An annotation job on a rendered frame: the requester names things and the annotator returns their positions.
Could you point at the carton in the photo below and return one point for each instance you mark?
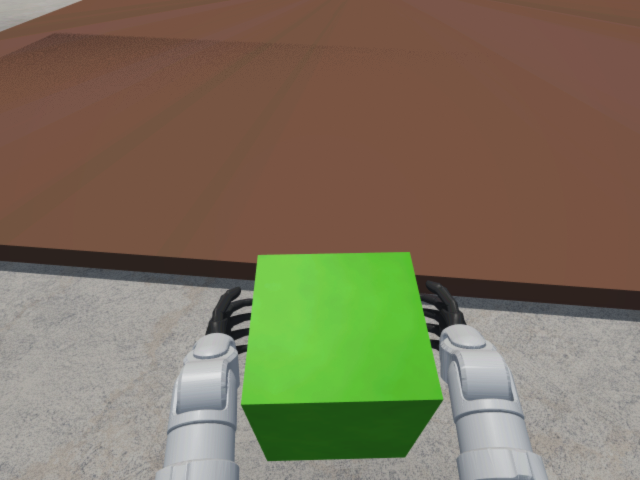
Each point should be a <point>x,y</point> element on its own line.
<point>339,362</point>

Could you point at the robot left hand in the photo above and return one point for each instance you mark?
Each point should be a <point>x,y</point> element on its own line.
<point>221,322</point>

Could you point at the robot left forearm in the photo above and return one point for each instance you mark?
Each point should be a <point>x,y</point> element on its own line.
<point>203,414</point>

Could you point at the robot right forearm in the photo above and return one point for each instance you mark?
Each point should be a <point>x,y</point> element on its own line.
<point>492,435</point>

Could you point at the robot right hand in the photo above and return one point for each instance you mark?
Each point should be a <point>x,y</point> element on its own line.
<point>447,314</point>

